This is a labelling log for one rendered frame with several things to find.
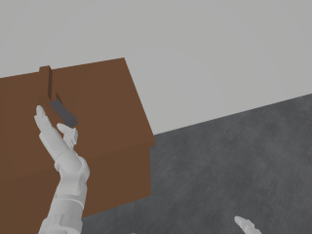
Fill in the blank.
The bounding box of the robot left hand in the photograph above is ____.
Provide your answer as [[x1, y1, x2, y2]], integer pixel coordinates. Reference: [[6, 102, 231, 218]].
[[34, 105, 78, 161]]

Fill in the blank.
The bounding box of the counter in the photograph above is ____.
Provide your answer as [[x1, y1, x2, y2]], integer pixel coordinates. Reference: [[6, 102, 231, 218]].
[[0, 58, 156, 234]]

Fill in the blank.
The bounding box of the robot left forearm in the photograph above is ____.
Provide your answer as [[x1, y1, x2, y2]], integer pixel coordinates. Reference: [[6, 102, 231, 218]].
[[38, 150, 90, 234]]

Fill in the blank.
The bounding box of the tap lever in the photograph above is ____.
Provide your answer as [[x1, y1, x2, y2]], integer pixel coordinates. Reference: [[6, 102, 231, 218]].
[[49, 99, 78, 128]]

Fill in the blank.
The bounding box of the robot right hand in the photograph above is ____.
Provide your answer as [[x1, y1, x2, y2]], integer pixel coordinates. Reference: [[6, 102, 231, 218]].
[[234, 215, 262, 234]]

